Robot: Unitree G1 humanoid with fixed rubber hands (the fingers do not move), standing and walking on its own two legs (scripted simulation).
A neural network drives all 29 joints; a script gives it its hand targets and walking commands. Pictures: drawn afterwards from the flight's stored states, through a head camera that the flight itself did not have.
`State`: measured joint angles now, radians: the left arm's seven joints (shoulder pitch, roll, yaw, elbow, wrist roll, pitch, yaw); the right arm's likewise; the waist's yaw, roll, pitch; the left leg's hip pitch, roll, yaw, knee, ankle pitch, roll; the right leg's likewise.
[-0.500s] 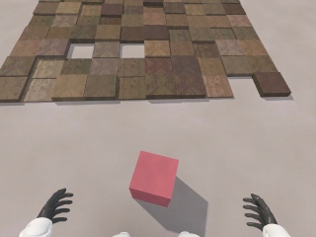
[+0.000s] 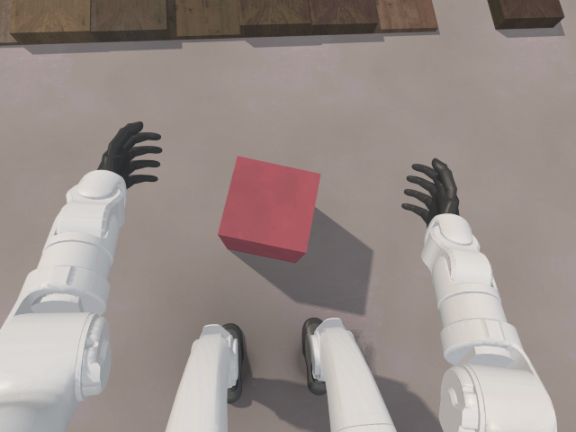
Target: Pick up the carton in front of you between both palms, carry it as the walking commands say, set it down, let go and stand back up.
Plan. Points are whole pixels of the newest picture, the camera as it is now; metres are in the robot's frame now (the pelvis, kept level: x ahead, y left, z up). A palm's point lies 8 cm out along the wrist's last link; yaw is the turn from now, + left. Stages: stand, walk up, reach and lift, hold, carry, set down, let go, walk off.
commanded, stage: reach and lift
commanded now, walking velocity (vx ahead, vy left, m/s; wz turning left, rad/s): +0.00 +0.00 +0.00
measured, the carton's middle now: (269, 215) +0.51 -0.01 -0.55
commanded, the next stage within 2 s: none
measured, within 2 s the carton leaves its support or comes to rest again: neither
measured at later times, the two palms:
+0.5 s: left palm (167, 133) +0.57 +0.17 -0.18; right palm (387, 180) +0.48 -0.20 -0.17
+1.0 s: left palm (194, 188) +0.55 +0.16 -0.41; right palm (352, 216) +0.47 -0.20 -0.41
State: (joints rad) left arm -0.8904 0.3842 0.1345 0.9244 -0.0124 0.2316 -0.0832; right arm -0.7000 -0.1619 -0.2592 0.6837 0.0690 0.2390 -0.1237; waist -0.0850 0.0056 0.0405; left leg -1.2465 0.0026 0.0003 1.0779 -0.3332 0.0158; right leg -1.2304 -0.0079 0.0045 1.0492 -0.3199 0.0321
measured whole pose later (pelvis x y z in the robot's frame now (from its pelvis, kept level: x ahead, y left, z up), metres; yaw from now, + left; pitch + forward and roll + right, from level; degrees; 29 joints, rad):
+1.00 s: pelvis -0.04 -0.01 -0.26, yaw -3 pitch +42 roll -5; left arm -1.55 0.53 -0.04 1.21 -0.15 0.13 0.00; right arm -1.30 -0.16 -0.29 0.91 0.18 0.13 -0.21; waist -0.10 -0.02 0.23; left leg -2.25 -0.01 -0.06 2.01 -0.51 0.01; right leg -2.20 0.03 -0.02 1.96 -0.50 0.05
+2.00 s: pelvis -0.03 +0.00 -0.31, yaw -3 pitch +38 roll -4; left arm -1.60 0.39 0.03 1.20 -0.02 0.19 0.02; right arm -1.46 -0.16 -0.41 1.02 0.05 0.19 -0.14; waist -0.07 -0.04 0.33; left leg -2.32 0.00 -0.03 2.23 -0.57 0.03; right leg -2.28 0.05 0.01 2.18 -0.56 0.08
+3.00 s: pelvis -0.01 -0.02 -0.10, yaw +2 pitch +37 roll -2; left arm -0.84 0.00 0.34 0.66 0.22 0.42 0.01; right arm -0.78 0.11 -0.49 0.56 -0.18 0.38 -0.09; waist -0.04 -0.01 -0.23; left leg -1.69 -0.04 -0.06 1.53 -0.48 -0.02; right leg -1.67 0.04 0.04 1.52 -0.51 0.04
